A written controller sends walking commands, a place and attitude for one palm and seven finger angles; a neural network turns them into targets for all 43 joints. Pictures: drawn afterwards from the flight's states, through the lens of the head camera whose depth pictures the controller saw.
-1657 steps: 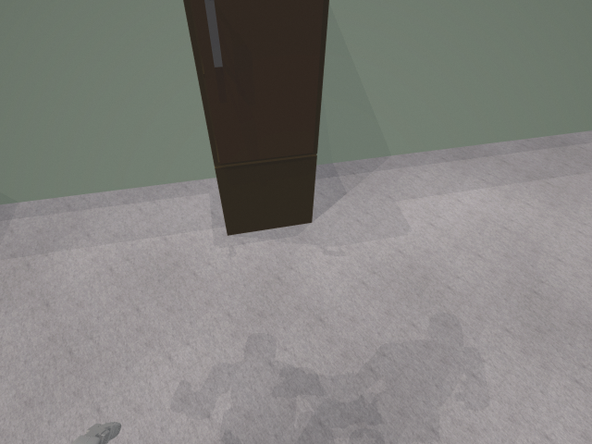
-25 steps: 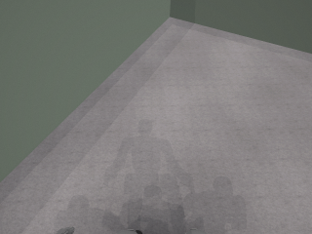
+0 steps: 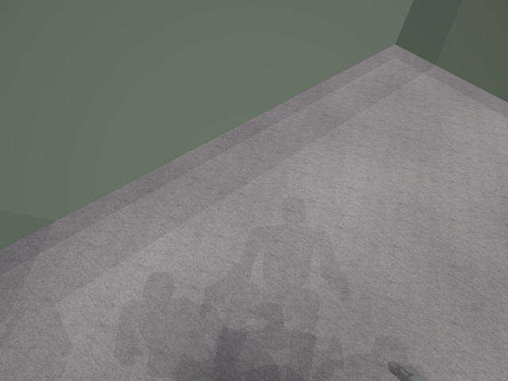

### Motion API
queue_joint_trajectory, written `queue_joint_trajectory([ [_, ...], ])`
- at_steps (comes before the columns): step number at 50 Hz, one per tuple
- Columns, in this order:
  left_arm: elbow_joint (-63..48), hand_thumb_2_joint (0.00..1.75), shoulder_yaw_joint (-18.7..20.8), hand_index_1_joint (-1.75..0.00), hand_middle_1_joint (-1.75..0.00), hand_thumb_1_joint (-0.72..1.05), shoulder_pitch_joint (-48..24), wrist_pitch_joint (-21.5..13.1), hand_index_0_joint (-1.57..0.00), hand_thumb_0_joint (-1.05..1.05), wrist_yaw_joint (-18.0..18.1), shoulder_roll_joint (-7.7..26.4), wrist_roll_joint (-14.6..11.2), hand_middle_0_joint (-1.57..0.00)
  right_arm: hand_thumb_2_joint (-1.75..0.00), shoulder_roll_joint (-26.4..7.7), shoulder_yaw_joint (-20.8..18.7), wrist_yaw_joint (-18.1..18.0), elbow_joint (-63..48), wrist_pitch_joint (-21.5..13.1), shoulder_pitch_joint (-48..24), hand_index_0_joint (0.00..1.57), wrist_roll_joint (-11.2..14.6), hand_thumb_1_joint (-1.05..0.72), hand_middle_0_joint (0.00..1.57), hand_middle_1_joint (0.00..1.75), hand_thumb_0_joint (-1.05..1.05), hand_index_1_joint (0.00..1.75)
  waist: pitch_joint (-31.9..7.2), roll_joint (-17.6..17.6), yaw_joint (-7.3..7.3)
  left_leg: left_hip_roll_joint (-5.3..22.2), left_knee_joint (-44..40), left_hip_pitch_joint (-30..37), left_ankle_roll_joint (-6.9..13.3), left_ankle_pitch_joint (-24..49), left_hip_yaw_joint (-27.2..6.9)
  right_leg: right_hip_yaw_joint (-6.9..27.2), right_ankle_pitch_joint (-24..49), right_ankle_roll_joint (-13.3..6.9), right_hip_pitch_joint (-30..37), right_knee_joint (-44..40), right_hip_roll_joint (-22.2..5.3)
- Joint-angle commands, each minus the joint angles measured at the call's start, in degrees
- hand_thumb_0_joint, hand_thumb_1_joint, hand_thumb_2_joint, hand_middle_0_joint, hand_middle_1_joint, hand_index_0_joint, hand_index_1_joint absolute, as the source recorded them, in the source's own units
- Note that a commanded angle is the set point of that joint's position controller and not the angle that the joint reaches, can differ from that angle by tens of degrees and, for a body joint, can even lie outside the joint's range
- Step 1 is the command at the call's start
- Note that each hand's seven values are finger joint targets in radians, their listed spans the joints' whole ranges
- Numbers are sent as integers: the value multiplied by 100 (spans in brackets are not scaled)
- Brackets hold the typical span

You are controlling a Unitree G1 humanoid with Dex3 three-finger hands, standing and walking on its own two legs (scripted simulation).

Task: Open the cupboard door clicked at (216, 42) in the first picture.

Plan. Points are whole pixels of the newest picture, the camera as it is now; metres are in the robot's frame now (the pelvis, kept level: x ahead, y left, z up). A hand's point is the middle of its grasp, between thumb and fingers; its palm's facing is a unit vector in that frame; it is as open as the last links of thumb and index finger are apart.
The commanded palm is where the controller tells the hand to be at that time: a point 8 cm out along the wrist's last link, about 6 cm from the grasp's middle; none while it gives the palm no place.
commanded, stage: turn to face it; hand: left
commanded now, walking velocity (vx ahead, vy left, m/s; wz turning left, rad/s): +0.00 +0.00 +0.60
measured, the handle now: out of the picture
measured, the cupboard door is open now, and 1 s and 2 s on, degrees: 48 48 48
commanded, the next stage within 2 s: none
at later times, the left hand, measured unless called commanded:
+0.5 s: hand out of the picture +0.04 +0.16 -0.13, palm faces +0.27 -0.92 -0.30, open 7.4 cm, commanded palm none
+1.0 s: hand out of the picture -0.07 +0.18 -0.15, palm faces +0.59 -0.77 -0.25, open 7.4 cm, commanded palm none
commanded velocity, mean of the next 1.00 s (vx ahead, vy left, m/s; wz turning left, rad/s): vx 0.00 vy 0.00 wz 0.60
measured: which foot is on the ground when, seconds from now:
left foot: down 0.00-0.36, up 0.38-0.78, down 0.80-1.00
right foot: up 0.00-0.34, down 0.36-0.80, up 0.82-1.00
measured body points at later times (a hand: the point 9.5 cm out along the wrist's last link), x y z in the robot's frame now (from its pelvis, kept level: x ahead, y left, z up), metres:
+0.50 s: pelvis +0.00 -0.06 +0.02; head +0.06 -0.08 +0.46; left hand +0.03 +0.21 -0.10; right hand +0.12 -0.30 -0.15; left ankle -0.05 +0.08 -0.63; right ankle +0.02 -0.15 -0.72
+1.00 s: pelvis -0.01 -0.04 +0.01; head +0.02 +0.00 +0.46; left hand -0.10 +0.22 -0.14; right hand +0.22 -0.19 -0.12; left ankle -0.05 +0.06 -0.72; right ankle +0.05 -0.18 -0.65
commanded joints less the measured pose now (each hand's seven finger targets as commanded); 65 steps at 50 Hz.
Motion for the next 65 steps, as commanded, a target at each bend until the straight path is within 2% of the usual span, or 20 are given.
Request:
queue_joint_trajectory([
  [1,-875,90,131,-30,-30,90,-693,44,-20,0,36,608,8,-20,-90,-1563,-330,-143,-97,-128,1298,20,-77,-90,20,30,0,30,-1138,1325,-655,2439,-1180,1569,1520,3411,-2458,1346,-1247,300,-1896,2435,228],
  [3,-627,90,176,-30,-30,90,-652,80,-20,0,21,592,29,-20,-90,-1182,-241,-234,-256,-189,665,20,-71,-90,20,30,0,30,-988,1730,-372,1707,-1277,1093,1121,2695,-2052,1572,-456,350,-1887,2592,264],
  [5,-489,90,194,-30,-30,90,-445,106,-20,0,-32,588,19,-20,-90,-1060,-165,-241,-371,-214,359,20,-66,-90,20,30,0,30,-731,1302,-177,1321,-1423,677,918,2220,-1748,1582,10,370,-1641,2507,399],
  [13,-596,90,146,-30,-30,90,-457,72,-20,0,-19,475,-17,-20,-90,-1142,-236,-185,-402,-155,415,20,-103,-90,20,30,0,30,-685,1326,-181,1089,-1341,237,928,1328,-2109,1351,-118,365,-627,431,829],
  [16,-459,90,191,-30,-30,90,116,-22,-20,0,7,515,-45,-20,-90,-1077,-266,-183,-497,-122,157,20,-54,-90,20,30,0,30,-857,1061,120,804,-749,-532,666,1207,-2148,1247,821,296,810,-1245,964],
  [17,-425,90,254,-30,-30,90,350,-95,-20,0,48,804,-1,-20,-90,-813,-241,-163,-530,-133,208,20,3,-90,20,30,0,30,-1044,284,242,364,-124,-1192,354,534,-1835,1838,900,156,1667,-2124,348],
  [18,-433,90,376,-30,-30,90,489,-143,-20,0,107,1440,92,-20,-90,-389,-181,-133,-658,-137,253,20,33,-90,20,30,0,30,-1084,-1645,344,-513,1431,-2130,-145,-1290,-725,3549,1091,-431,2114,-2661,-1314],
  [19,-479,90,322,-30,-30,90,405,-112,-20,0,133,1473,44,-20,-90,-653,-210,-116,-664,-119,82,20,-15,-90,20,30,0,30,-913,-1451,343,-275,2830,-1993,-113,-1906,-858,3775,1577,-896,1230,-2651,-1909],
  [23,-666,90,114,-30,-30,90,-536,-136,-20,0,136,697,-8,-20,-90,-473,-190,-11,-253,23,450,20,-34,-90,20,30,0,30,-568,-875,-235,122,3840,-1879,-299,-609,-719,1811,2737,-608,844,-2218,-790],
  [34,-364,90,254,-30,-30,90,280,-143,-20,0,131,969,79,-20,-90,-216,-25,30,-380,-10,-219,20,9,-90,20,30,0,30,-642,-903,187,141,1225,-1105,-257,-917,35,992,4042,-735,1564,-1664,-1173],
  [38,-345,90,301,-30,-30,90,67,-108,-20,0,66,1050,37,-20,-90,-422,-69,14,-327,-94,290,20,-13,-90,20,30,0,30,-847,-525,-153,26,-347,313,-87,111,131,590,3283,-368,811,-817,-1091],
  [39,-428,90,286,-30,-30,90,-19,-76,-20,0,40,935,-15,-20,-90,-771,-166,-4,-221,-144,771,20,-34,-90,20,30,0,30,-1134,294,-447,423,-906,1257,141,1076,-461,323,2456,-65,85,173,-805],
  [40,-692,90,175,-30,-30,90,-202,-38,-20,0,-16,509,-65,-20,-90,-1479,-351,-57,-175,-179,1175,20,-85,-90,20,30,0,30,-1217,2164,-682,2069,-1213,1968,998,3063,-2811,275,-1145,419,-1640,1635,154],
  [41,-868,90,121,-30,-30,90,-668,45,-20,0,29,534,-3,-20,-90,-1675,-372,-123,-48,-130,1461,20,-50,-90,20,30,0,30,-1249,1789,-803,2475,-1226,1742,1500,3709,-2978,1086,-1679,341,-1904,2350,304],
  [48,-458,90,192,-30,-30,90,-314,110,-20,0,-51,542,31,-20,-90,-1059,-148,-236,-418,-240,381,20,-63,-90,20,30,0,30,-788,894,-126,1207,-1531,586,912,1653,-1799,1547,149,368,-1490,2317,450],
  [58,-605,90,154,-30,-30,90,-135,1,-20,0,11,475,-39,-20,-90,-1075,-265,-190,-443,-142,318,20,-70,-90,20,30,0,30,-941,1311,-23,888,-880,-60,823,1797,-2337,1323,440,295,290,-736,1011],
  [59,-538,90,191,-30,-30,90,117,-47,-20,0,35,539,-47,-20,-90,-962,-260,-185,-483,-138,238,20,-36,-90,20,30,0,30,-1047,1086,127,681,-595,-463,630,1510,-2266,1379,954,258,984,-1584,906],
  [61,-519,90,354,-30,-30,90,373,-131,-20,0,124,1432,85,-20,-90,-360,-178,-134,-670,-162,256,20,29,-90,20,30,0,30,-1045,-1674,311,-618,1745,-2191,-175,-1615,-702,3732,1645,-635,2039,-2608,-1579],
  [62,-533,90,286,-30,-30,90,285,-125,-20,0,147,1356,41,-20,-90,-668,-218,-114,-622,-136,184,20,-25,-90,20,30,0,30,-925,-1228,260,-270,2960,-1985,-116,-1854,-967,3550,2163,-980,1261,-2503,-1872],
  [65,-696,90,122,-30,-30,90,-497,-128,-20,0,145,744,-9,-20,-90,-524,-213,-47,-288,9,367,20,-47,-90,20,30,0,30,-483,-749,-194,54,3889,-1963,-271,-798,-820,2082,2890,-736,909,-2189,-901],
])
